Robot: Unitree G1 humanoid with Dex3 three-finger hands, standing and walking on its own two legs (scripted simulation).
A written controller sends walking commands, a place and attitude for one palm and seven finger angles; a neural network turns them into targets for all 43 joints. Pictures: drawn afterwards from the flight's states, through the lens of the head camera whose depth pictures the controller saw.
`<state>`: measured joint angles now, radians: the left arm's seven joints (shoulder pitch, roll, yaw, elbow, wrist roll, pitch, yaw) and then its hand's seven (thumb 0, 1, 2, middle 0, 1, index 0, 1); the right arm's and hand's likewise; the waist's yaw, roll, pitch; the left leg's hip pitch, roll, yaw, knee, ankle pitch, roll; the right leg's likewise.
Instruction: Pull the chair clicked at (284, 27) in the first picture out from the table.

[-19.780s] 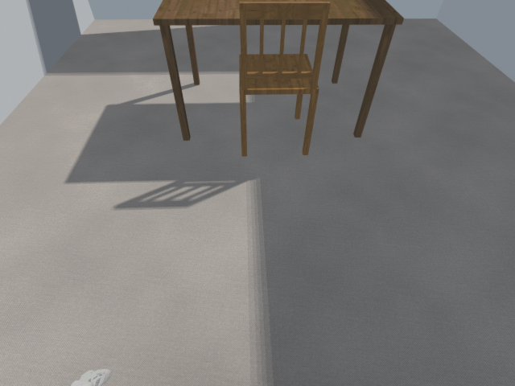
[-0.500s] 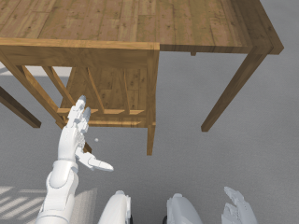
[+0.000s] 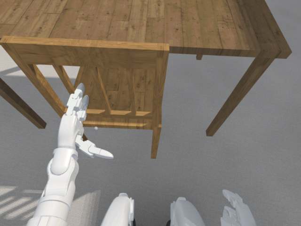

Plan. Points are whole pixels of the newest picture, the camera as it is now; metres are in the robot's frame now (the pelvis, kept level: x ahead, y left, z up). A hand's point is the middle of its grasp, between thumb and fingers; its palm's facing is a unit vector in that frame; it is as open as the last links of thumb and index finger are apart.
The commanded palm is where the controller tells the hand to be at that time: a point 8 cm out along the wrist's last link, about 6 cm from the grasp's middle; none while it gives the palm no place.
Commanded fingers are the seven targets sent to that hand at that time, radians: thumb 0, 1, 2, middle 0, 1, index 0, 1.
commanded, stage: aim the fingers beside a spindle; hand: left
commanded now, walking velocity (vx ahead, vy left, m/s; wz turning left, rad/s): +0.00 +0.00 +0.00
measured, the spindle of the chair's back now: (102, 92) +0.50 +0.17 -0.01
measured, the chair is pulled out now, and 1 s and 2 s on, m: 0.00 0.00 0.00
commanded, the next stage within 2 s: push the fingers through the gap in 0.36 s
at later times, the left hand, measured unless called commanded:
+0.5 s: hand (105, 140) +0.33 +0.13 +0.02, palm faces -0.11 -0.99 +0.02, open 16.9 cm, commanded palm +0.33 +0.19 +0.03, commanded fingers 0.00 -0.50 0.30 -0.06 -0.08 -0.06 -0.08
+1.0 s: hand (103, 119) +0.39 +0.14 +0.02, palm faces -0.03 -1.00 -0.04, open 16.7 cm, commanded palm +0.38 +0.19 +0.03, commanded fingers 0.00 -0.50 0.30 -0.06 -0.08 -0.06 -0.08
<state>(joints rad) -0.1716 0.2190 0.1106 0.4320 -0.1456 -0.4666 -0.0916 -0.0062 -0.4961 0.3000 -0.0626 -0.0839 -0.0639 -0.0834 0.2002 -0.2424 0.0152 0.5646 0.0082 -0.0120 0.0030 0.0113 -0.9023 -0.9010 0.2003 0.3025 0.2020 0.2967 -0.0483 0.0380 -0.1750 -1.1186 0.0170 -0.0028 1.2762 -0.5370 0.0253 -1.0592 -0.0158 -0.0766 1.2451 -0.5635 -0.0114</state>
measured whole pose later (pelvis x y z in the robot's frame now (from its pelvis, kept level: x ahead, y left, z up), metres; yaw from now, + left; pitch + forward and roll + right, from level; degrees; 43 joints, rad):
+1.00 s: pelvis +0.00 +0.00 +0.00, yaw +0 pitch +23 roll -3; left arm -0.31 0.21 0.13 0.56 -0.13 -0.48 -0.08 -0.01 -0.49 0.30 -0.06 -0.08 -0.12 -0.12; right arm 0.22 -0.24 0.01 0.60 -0.01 -0.01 -0.01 0.01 -0.90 -0.90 0.20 0.30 0.20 0.30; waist -0.07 0.03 -0.16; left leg -1.15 0.02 0.00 1.28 -0.54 0.03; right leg -1.09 -0.01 -0.07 1.25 -0.56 -0.01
